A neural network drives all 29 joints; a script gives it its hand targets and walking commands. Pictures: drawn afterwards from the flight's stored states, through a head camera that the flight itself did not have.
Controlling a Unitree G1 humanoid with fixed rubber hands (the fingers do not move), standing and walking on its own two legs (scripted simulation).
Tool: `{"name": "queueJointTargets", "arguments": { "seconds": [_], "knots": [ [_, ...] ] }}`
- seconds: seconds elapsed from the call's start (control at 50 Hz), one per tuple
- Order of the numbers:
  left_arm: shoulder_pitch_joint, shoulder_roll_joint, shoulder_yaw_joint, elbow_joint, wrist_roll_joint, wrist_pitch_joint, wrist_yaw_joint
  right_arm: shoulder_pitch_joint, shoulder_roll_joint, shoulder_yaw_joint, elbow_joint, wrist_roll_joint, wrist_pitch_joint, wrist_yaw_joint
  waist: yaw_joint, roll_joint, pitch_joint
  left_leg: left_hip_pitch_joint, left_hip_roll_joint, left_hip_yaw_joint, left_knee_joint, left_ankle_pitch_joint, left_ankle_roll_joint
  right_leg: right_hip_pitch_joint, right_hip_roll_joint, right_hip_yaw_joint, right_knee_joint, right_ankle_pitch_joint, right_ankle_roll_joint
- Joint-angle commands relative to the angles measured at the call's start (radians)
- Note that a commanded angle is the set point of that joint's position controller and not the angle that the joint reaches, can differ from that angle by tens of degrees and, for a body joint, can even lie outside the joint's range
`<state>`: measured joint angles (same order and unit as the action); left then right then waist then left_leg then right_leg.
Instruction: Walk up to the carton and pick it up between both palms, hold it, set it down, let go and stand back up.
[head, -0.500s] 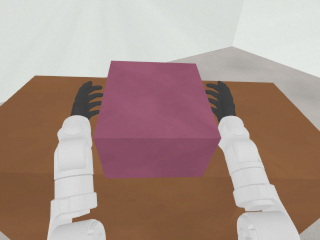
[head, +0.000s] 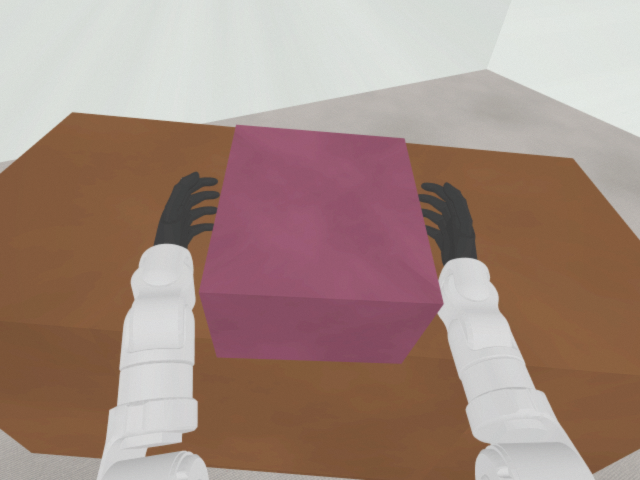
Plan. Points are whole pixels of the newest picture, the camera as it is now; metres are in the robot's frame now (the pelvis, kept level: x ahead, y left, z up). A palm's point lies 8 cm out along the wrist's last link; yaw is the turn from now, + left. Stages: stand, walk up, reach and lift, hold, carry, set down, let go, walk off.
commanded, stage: set down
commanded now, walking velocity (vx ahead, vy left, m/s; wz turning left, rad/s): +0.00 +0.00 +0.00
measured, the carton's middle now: (316, 241) +0.42 +0.00 +0.10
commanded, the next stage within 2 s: none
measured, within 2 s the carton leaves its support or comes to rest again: rests again in 2.00 s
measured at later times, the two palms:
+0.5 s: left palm (182, 240) +0.39 +0.18 +0.13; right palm (444, 249) +0.38 -0.16 +0.13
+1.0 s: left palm (189, 244) +0.41 +0.18 +0.10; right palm (435, 250) +0.41 -0.16 +0.10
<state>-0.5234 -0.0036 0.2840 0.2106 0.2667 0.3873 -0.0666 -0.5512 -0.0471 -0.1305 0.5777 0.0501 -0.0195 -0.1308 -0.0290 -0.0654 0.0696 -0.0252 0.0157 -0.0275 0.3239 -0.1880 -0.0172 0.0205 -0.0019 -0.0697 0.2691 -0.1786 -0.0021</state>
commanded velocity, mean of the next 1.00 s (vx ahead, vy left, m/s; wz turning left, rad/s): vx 0.00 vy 0.00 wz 0.00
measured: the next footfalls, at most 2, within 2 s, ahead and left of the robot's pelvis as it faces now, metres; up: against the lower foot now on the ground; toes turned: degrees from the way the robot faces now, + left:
none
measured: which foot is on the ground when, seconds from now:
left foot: down 0.00-1.00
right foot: down 0.00-1.00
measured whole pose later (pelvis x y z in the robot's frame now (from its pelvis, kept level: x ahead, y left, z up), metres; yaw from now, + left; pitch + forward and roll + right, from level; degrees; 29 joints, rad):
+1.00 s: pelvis +0.01 +0.00 +0.00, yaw -1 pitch +1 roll +0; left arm -0.71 0.01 0.40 0.73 0.26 0.08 -0.05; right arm -0.68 0.01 -0.43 0.83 -0.22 -0.16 -0.05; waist 0.03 -0.03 0.02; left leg -0.15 0.02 -0.01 0.30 -0.18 -0.02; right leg -0.11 0.00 -0.05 0.26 -0.16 0.00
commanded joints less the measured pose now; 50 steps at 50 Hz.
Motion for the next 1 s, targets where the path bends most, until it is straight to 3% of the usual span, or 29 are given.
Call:
{"name": "queueJointTargets", "arguments": {
  "seconds": [0.0,0.08,0.24,0.42,0.52,0.62,0.82,0.98],
  "knots": [
    [-0.549,-0.415,-0.453,-0.1,-0.083,-0.04,-0.127,-0.668,0.418,0.354,-0.265,-0.001,-0.086,0.121,-0.009,0.094,-0.44,0.09,-0.05,0.087,0.002,0.407,-0.044,0.153,0.028,-0.044,0.019,0.394,0.048],
    [-0.54,-0.409,-0.416,-0.047,-0.065,-0.043,-0.137,-0.658,0.415,0.327,-0.228,-0.017,-0.082,0.124,-0.004,0.087,-0.417,0.072,-0.052,0.092,-0.01,0.376,-0.039,0.152,0.023,-0.043,0.018,0.387,0.049],
    [-0.589,-0.438,-0.425,-0.009,-0.076,-0.104,-0.118,-0.694,0.424,0.293,-0.221,-0.062,-0.127,0.138,-0.003,0.09,-0.506,0.117,-0.044,0.09,0.02,0.476,-0.057,0.121,0.036,-0.059,0.021,0.418,0.042],
    [-0.634,-0.445,-0.335,0.151,-0.046,-0.154,-0.11,-0.712,0.429,0.179,-0.092,-0.136,-0.145,0.166,0.023,0.088,-0.451,0.065,-0.035,0.108,-0.017,0.381,-0.05,0.092,0.027,-0.057,-0.006,0.316,0.034],
    [-0.695,-0.453,-0.33,0.182,-0.051,-0.216,-0.089,-0.732,0.444,0.14,-0.049,-0.172,-0.178,0.181,0.033,0.102,-0.535,0.089,-0.029,0.116,0.003,0.454,-0.061,0.101,0.032,-0.059,0.005,0.367,0.03],
    [-0.706,-0.446,-0.277,0.271,-0.036,-0.248,-0.082,-0.739,0.449,0.091,0.017,-0.217,-0.189,0.186,0.045,0.071,-0.511,0.04,-0.03,0.124,-0.01,0.413,-0.049,0.121,0.029,-0.057,0.008,0.379,0.04],
    [-0.748,-0.428,-0.22,0.358,-0.027,-0.317,-0.078,-0.748,0.484,0.052,0.068,-0.264,-0.206,0.19,0.061,0.064,-0.565,-0.028,-0.034,0.142,-0.014,0.427,-0.036,0.193,0.017,-0.036,0.042,0.493,0.056],
    [-0.81,-0.417,-0.195,0.424,-0.03,-0.374,-0.068,-0.759,0.499,-0.008,0.127,-0.308,-0.214,0.202,0.057,0.078,-0.608,-0.031,-0.031,0.148,-0.005,0.434,-0.043,0.148,0.014,-0.036,0.049,0.47,0.052]
  ]
}}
